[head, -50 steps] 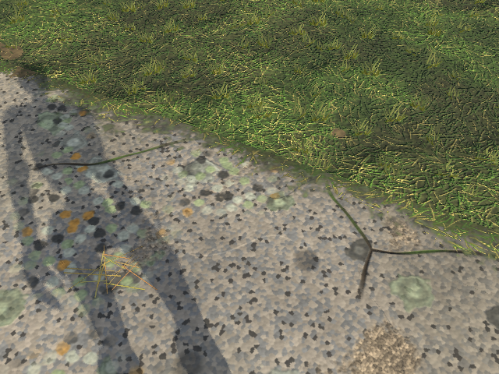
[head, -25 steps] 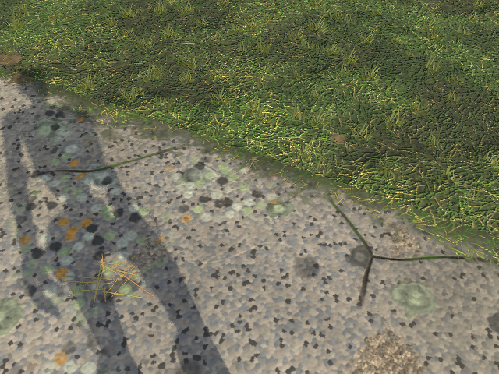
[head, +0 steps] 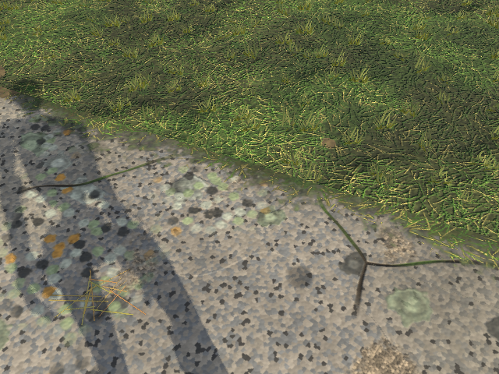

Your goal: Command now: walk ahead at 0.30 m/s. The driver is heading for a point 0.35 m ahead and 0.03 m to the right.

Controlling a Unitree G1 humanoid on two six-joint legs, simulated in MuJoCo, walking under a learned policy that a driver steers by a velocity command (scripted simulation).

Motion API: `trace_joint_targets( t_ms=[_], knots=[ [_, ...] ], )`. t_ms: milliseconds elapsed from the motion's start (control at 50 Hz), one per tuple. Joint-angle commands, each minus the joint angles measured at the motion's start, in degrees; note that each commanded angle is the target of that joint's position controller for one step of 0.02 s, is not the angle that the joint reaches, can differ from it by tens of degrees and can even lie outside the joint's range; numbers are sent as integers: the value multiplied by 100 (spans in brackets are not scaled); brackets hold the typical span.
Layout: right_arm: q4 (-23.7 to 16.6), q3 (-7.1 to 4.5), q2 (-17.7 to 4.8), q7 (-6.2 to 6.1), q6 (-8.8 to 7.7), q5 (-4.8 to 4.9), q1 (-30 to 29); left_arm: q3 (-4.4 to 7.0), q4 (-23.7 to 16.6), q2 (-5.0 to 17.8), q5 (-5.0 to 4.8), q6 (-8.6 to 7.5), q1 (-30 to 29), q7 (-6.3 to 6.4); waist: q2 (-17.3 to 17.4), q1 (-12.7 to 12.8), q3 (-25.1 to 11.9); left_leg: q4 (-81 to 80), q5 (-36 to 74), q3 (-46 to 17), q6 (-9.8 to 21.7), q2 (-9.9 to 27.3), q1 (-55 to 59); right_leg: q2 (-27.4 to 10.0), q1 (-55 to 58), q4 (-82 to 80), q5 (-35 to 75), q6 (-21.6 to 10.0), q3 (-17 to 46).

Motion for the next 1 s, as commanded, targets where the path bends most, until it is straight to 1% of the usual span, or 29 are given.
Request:
trace_joint_targets(
  t_ms=[20, 60, 80, 100, 120, 140, 160, 180, 200, 240, 280, 360, 440, 480, 520, 540, 560, 580, 600, 620, 640, 660, 700, 760, 840, 900, 920, 940, 1000],
  knots=[
    [68, -204, -873, 14, -108, -80, 845, 121, -827, 438, -34, -287, -941, -116, 731, -248, 1599, -1421, 215, -2327, 1338, 2091, 138, -343, -2399, 483, -285, -76, 80],
    [-75, -230, -900, 40, -165, -53, 422, 181, -882, 473, -139, -342, -643, -182, 611, 82, 1319, -1256, 752, -1718, 1042, 1854, -235, -286, -1477, -181, 267, -100, 15],
    [-194, -224, -892, 62, -179, 14, 4, 201, -719, 374, -170, -348, -47, -203, 498, 477, 1121, -983, 1005, -1205, 807, 1551, -1011, -57, -149, -747, 855, -128, -200],
    [-284, -194, -847, 101, -216, 37, -251, 298, -388, 426, -187, -340, 849, -192, 193, 905, 760, -270, 1775, -724, 591, 1121, -1807, 315, 1438, -1058, 1057, -144, -304],
    [-436, -126, -680, 164, -272, 56, -442, 467, -183, 870, -93, -350, 1731, -121, -831, 1322, 393, 1447, 1926, 89, 280, 430, -2572, -492, 2451, -1901, 211, -322, 959],
    [-626, -62, -375, 192, -299, 34, -213, 585, -41, 1410, -38, -318, 2390, -117, -2072, 1234, -31, 3477, -287, 584, 58, -233, -3463, -1972, 2867, -3017, -819, -796, 3601],
    [-669, -104, -522, 227, -271, -118, -340, 468, -114, 1075, -36, -242, 1795, -107, -1141, 779, 383, 4358, -357, -8, 191, 123, -3704, -2122, 2117, -3216, -1176, -880, 4065],
    [-709, -78, -388, 281, -279, -107, -463, 406, -351, 913, -30, -238, 1064, -106, -431, 475, 861, 4585, 253, -68, 258, 423, -3785, -2059, 1498, -3187, -986, -845, 3480],
    [-689, -61, -307, 329, -314, -68, -467, 351, -484, 826, -42, -268, 643, -110, -52, 295, 947, 4426, 711, -61, 266, 584, -3612, -1839, 1119, -3256, -266, -795, 2868],
    [-656, -113, -336, 376, -240, -115, -337, 230, -496, 613, -41, -372, 497, -90, -138, 61, 771, 4095, 979, 97, 188, 713, -3314, -1398, 1009, -3281, 925, -638, 1900],
    [-694, -168, -405, 413, -135, -107, -377, 163, -349, 558, -64, -459, 833, -59, -315, 17, 646, 3926, 1102, 295, 120, 655, -3383, -1246, 1238, -3211, 2085, -581, 1388],
    [-921, -169, -294, 385, -56, -69, -1129, 34, -188, 555, -43, -493, 1192, -3, -446, 43, 715, 3139, 1333, 715, -65, 422, -3554, -1065, 1301, -2755, 5638, -442, 470],
    [-1142, -59, -159, 325, -52, 12, -1898, -81, -102, 474, -55, -460, 1244, 80, -725, 172, 661, 1543, 1879, 1050, -43, 77, -2690, -833, 1014, -2383, 6407, -268, 94],
    [-1033, -67, -273, 267, -58, 19, -1651, -83, -66, 538, -48, -453, 1233, 118, -819, 90, 455, 1294, 1951, 1007, 78, -36, -2208, -941, 1119, -1990, 6777, -273, 169],
    [-791, -133, -457, 197, -103, 9, -1042, -67, -89, 611, -61, -456, 1030, 145, -814, -175, 213, 984, 1870, 882, 263, -130, -1654, -1044, 1303, -1341, 7117, -257, 302],
    [-642, -171, -504, 167, -160, -16, -633, -51, -93, 657, -95, -439, 881, 133, -684, -420, 99, 406, 2236, 827, 338, -93, -1223, -995, 1334, -733, 6805, -229, 291],
    [-508, -206, -614, 142, -246, -87, -213, -53, -97, 646, -145, -432, 844, 111, -507, -604, -113, -149, 3338, 520, 417, 245, -488, -810, 1023, 54, 5739, -144, 255],
    [-418, -303, -1069, 142, -303, -179, 346, -89, -213, 444, -215, -420, 1103, 129, 279, -570, -782, 336, 6425, -667, 805, 1608, 695, -306, 237, 1656, 2687, -13, -24],
    [-452, -234, -962, 170, -278, -36, 175, -125, 18, -11, -411, -264, 2065, 127, 825, -90, -1643, 303, 7821, -1985, 1886, 2745, 1132, 326, -265, 2910, -1139, 97, 211],
    [-570, -221, -817, 205, -213, 168, -277, -38, 84, 313, -151, -134, 1784, 142, 201, -45, -1225, -207, 5866, -1854, 1908, 2484, 144, 104, -215, 3024, -872, 109, 549],
    [-685, -142, -580, 182, -173, 163, -869, -14, -71, 308, 18, -98, 1183, 108, 236, 34, -315, -676, 4482, -1571, 1720, 2211, -714, 27, -466, 2900, -644, 129, 529],
    [-730, -48, -336, 158, -154, 109, -1153, -3, -124, 249, 81, -66, 878, 77, 59, 165, 69, -1010, 3791, -1249, 1445, 1962, -1279, -125, -368, 2460, -381, 153, 586],
    [-658, 25, -225, 80, -142, 35, -1193, -34, -56, 70, 71, 69, 918, 47, 248, 385, 232, -1210, 3483, -551, 1030, 1498, -1891, -205, 204, 1607, -87, 237, 470],
    [-533, 24, -425, 86, -177, -42, -866, -72, 51, -14, -17, 206, 934, 129, 271, 365, -23, -1148, 3097, -388, 862, 1350, -1616, -97, 399, 539, -156, 296, 309],
    [-527, 6, -542, 100, -49, 22, -859, -74, 35, 106, -36, 281, 548, 146, 468, 263, 79, -1435, 565, -566, 690, 1276, -1880, -126, 589, -349, 516, 286, 213],
    [-500, -7, -512, 99, 58, 80, -853, -117, 84, 80, 19, 215, 532, 127, 228, 298, 441, -1536, -600, -616, 309, 1157, -2379, -280, 990, -1351, 1201, 226, 311],
    [-474, -15, -483, 104, 74, 79, -776, -125, 70, 148, 47, 158, 567, 134, 131, 254, 560, -1457, -566, -602, 163, 1072, -2369, -500, 962, -1694, 1193, 203, 549],
    [-455, -21, -380, 114, 110, 110, -628, -110, 78, 290, -10, 108, 483, 138, -186, 82, 778, -1403, -131, -407, 67, 829, -2098, -554, 373, -1824, 903, 150, 727],
    [-320, 1, -258, 124, 99, 51, -413, -145, 108, 164, -94, -40, 366, 142, -494, -43, 568, -796, 1176, -141, 92, 715, -902, -619, -209, -2227, 943, 176, 828]
  ],
)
